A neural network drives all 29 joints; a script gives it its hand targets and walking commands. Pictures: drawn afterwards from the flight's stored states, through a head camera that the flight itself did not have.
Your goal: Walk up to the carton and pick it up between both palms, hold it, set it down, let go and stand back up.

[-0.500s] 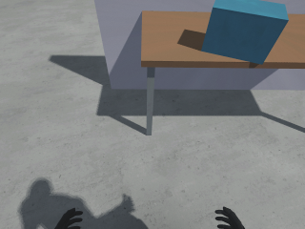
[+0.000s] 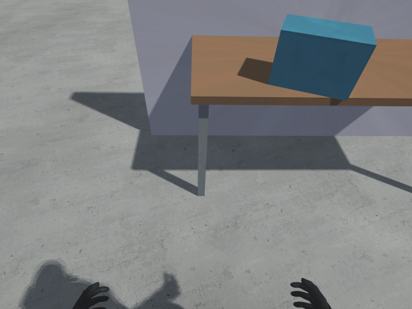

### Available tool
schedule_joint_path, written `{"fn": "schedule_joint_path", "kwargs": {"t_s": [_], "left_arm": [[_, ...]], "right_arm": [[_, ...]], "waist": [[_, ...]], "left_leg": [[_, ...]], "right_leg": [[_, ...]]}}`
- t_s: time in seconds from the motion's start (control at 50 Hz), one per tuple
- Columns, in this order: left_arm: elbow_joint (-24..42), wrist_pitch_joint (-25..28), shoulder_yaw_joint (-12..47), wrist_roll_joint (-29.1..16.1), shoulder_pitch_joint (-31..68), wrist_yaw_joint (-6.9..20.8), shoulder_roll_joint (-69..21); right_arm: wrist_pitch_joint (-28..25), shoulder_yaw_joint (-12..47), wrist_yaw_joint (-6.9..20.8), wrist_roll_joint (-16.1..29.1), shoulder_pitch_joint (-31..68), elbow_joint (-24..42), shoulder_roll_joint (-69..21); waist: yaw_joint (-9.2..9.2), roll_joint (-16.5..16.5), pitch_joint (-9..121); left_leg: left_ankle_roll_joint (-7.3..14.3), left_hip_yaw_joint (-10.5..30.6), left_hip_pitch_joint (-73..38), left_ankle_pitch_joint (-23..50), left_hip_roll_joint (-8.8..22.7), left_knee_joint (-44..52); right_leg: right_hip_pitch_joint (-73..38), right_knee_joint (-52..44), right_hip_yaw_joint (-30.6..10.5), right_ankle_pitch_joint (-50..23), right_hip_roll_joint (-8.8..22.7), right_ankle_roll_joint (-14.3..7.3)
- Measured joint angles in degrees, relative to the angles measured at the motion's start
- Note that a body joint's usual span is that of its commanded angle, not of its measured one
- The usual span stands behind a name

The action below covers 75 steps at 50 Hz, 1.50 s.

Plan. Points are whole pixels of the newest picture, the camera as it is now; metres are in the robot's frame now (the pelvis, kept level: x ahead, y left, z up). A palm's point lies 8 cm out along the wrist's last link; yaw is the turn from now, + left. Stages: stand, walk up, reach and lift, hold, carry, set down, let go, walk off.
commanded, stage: stand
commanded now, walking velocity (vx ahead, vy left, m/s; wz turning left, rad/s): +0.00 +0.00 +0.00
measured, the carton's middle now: (316, 57) +0.96 -0.43 +0.06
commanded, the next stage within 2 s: none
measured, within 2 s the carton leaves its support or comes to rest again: neither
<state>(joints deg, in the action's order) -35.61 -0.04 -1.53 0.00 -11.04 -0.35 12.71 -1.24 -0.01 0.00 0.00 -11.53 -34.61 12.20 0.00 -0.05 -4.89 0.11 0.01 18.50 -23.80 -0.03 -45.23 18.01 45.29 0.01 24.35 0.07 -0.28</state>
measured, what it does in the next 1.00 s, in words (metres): stands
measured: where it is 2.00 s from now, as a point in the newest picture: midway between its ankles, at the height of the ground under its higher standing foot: outside the picture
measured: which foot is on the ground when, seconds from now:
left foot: down 0.00-1.00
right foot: down 0.00-1.00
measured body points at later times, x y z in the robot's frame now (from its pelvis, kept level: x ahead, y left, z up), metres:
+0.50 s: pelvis +0.00 +0.00 +0.00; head +0.02 +0.00 +0.45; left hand +0.15 +0.25 -0.10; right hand +0.16 -0.24 -0.10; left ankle +0.01 +0.12 -0.71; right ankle +0.00 -0.12 -0.71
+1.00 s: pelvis -0.01 +0.00 +0.00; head +0.01 +0.00 +0.45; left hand +0.14 +0.25 -0.10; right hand +0.15 -0.24 -0.09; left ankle +0.01 +0.12 -0.71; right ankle +0.00 -0.12 -0.71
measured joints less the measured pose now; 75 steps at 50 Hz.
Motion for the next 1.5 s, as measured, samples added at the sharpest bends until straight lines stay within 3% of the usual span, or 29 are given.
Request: {"fn": "schedule_joint_path", "kwargs": {"t_s": [1.5], "left_arm": [[-3.88, 0.13, -0.12, 0.0, -0.01, 0.16, 0.41]], "right_arm": [[-0.69, 0.0, 0.0, 0.0, 0.0, -2.84, 0.48]], "waist": [[0.0, 0.0, -0.62]], "left_leg": [[0.09, 0.0, 0.0, 1.04, 0.0, -0.01]], "right_leg": [[0.0, 0.01, 0.0, -1.05, 0.0, -0.05]]}}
